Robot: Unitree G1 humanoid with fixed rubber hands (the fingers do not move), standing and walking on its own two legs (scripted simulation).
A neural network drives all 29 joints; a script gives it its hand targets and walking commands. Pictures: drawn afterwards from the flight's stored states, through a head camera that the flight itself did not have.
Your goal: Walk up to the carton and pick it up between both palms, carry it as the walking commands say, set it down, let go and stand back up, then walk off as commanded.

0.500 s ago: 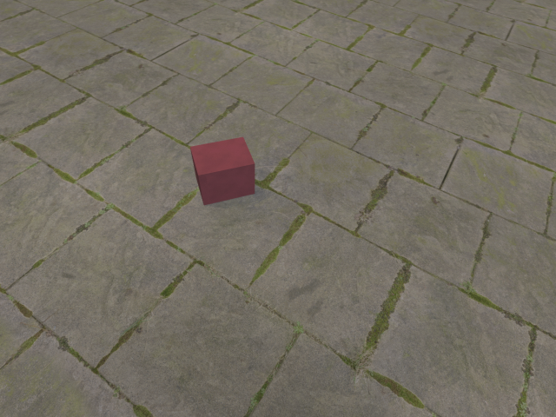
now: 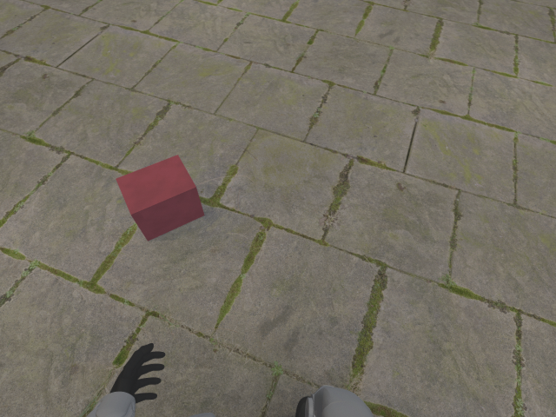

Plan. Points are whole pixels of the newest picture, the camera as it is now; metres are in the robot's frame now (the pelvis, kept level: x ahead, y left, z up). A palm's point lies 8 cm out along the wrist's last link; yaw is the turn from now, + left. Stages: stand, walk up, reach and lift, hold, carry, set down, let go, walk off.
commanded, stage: walk up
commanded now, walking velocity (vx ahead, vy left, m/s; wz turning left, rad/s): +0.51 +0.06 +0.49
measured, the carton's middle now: (162, 198) +0.91 +0.36 -0.66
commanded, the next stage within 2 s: none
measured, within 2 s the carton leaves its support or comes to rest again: neither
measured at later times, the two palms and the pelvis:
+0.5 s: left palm (37, 353) +0.25 +0.38 -0.15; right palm (322, 236) +0.41 -0.12 -0.11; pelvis +0.26 +0.12 -0.01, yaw +10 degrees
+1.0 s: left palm (72, 186) +0.56 +0.37 -0.11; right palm (322, 212) +0.46 -0.13 -0.10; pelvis +0.48 +0.12 +0.02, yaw +19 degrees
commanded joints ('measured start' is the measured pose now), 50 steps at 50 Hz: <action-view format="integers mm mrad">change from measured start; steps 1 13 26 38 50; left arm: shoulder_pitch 234 379 392 96 117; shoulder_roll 110 175 96 63 57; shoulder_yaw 27 21 19 16 3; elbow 39 -5 -68 -93 -102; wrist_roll -13 -16 -7 -9 -46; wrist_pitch -18 -8 30 95 40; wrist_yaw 13 15 6 -3 19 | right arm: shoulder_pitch -28 -370 -95 150 154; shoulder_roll -79 -86 -190 -138 -112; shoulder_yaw -19 1 -30 -14 0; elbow -93 -280 -242 -148 -37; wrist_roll -12 -12 2 -7 -25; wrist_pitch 9 76 -33 -25 8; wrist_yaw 15 105 17 -21 -26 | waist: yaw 113 123 125 41 61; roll -99 -212 60 119 162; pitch -129 54 -134 -78 -58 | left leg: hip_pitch -349 -220 104 303 221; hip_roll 61 -1 142 137 49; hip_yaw -64 119 -318 -202 -145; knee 116 -432 -942 -929 -825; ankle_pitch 82 334 386 887 777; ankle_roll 2 16 96 13 84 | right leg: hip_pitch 401 268 -140 -304 107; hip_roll -330 -268 -101 -16 43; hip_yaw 318 -11 238 178 71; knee -305 -457 590 431 -145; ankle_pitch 273 180 -36 128 81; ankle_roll -73 -2 50 78 70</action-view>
